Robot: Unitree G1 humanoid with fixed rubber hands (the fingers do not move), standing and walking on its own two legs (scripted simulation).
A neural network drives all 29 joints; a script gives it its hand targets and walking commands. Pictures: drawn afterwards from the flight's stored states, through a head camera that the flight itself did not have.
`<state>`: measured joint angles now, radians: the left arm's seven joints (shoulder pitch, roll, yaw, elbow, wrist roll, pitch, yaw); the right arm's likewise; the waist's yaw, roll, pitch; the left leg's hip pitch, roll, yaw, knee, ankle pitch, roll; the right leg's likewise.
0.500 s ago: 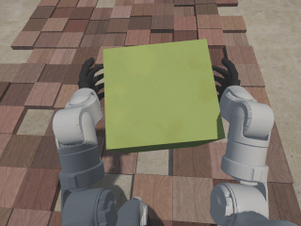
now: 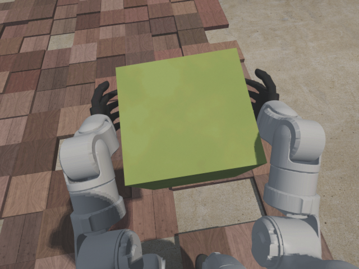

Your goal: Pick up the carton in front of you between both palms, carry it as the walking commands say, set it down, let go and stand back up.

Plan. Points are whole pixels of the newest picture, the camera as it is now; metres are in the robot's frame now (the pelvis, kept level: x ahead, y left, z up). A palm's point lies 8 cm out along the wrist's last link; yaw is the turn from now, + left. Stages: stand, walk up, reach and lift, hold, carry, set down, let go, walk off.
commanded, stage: carry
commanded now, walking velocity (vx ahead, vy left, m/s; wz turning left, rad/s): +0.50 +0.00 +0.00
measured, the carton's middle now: (186, 132) +0.38 -0.01 +0.06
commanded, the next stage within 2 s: none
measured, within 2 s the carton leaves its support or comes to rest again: neither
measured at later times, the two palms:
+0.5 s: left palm (129, 30) +0.73 +0.13 +0.07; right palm (233, 33) +0.68 -0.17 +0.07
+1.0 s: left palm out of the picture +1.01 +0.18 +0.11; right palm out of the picture +1.04 -0.12 +0.09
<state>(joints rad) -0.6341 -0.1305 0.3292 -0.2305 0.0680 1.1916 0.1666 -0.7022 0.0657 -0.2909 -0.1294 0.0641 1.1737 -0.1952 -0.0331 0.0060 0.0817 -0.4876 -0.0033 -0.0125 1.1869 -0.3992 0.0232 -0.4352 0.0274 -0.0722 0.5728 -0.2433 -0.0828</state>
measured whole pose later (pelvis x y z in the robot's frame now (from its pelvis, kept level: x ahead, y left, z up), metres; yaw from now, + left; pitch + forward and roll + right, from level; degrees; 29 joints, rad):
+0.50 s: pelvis +0.35 +0.03 -0.04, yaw -3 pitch +6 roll -2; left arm -0.67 -0.11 0.34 -0.01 0.05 1.18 0.18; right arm -0.60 0.13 -0.32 -0.06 -0.05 1.15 -0.16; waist -0.08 0.01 0.02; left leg -0.33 -0.07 0.12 0.43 -0.21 0.26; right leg -0.50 0.03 -0.04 1.20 -0.41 -0.02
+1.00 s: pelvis +0.67 -0.03 +0.00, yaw +1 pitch +7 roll +0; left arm -0.53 -0.08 0.20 -0.15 -0.04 1.02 0.20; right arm -0.43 0.16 -0.29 -0.23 -0.05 0.98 -0.15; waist 0.16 -0.03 0.04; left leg -0.65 -0.01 -0.03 1.08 -0.38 0.05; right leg -0.35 0.05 -0.12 0.50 -0.29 -0.10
